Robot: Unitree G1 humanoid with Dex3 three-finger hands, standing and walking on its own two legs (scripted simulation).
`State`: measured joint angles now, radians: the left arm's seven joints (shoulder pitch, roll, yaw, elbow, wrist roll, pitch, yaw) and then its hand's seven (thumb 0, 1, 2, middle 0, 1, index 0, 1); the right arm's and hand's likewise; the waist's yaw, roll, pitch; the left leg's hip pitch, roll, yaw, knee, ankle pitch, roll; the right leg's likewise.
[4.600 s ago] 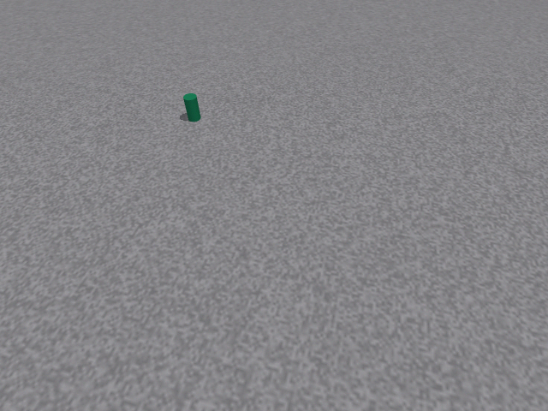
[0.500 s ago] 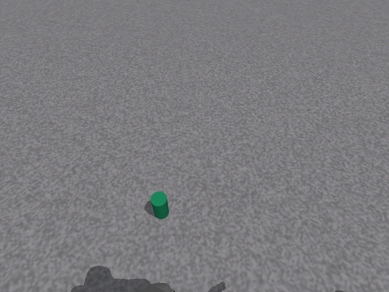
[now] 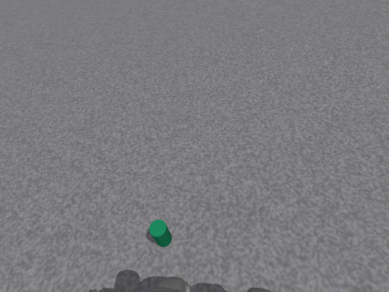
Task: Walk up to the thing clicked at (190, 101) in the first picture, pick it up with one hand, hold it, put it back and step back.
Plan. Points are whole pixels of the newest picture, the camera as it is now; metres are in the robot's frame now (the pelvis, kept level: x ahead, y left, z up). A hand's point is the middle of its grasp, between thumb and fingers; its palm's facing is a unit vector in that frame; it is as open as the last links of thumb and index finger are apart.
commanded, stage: walk up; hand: left
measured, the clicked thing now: (161, 233) +0.46 +0.26 -0.68
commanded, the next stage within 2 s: stand in 1.32 s
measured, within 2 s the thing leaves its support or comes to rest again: neither
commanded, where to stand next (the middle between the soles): +0.15 +0.03 m, yaw +0 degrees
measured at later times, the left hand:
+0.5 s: hand out of the picture +0.10 +0.29 -0.15, palm faces -0.01 -0.93 -0.36, open 7.4 cm
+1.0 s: hand out of the picture +0.11 +0.28 -0.13, palm faces +0.00 -0.93 -0.36, open 7.4 cm
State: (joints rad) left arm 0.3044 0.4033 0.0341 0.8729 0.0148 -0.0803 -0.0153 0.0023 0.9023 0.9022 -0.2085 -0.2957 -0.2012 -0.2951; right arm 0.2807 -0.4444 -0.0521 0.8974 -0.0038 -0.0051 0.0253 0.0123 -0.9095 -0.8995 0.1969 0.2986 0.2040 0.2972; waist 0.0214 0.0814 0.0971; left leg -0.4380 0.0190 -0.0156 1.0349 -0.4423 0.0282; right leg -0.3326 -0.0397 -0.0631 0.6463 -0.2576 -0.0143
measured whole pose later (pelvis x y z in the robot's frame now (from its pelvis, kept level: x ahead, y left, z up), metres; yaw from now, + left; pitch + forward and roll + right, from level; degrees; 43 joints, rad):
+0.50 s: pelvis +0.03 +0.03 +0.00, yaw +1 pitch -3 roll -1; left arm 0.14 0.38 -0.01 1.04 0.00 -0.02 0.01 0.00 0.90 0.90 -0.21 -0.30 -0.20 -0.30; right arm 0.07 -0.37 -0.01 1.02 0.00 0.01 0.03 0.01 -0.91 -0.90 0.20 0.30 0.21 0.30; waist 0.02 0.01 0.09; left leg -0.36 0.03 0.00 0.65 -0.25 0.01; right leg -0.29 -0.04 -0.04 0.62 -0.29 0.03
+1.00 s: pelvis +0.04 +0.02 +0.02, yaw +1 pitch -2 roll +0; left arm 0.08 0.35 -0.01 1.14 0.01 -0.02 0.00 0.00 0.90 0.90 -0.21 -0.30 -0.20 -0.30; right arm 0.05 -0.36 -0.01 1.14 0.00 0.01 0.03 0.01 -0.91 -0.90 0.20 0.30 0.21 0.30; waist 0.01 0.02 0.07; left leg -0.22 0.01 0.00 0.40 -0.14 0.00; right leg -0.15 -0.05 -0.05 0.38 -0.19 0.03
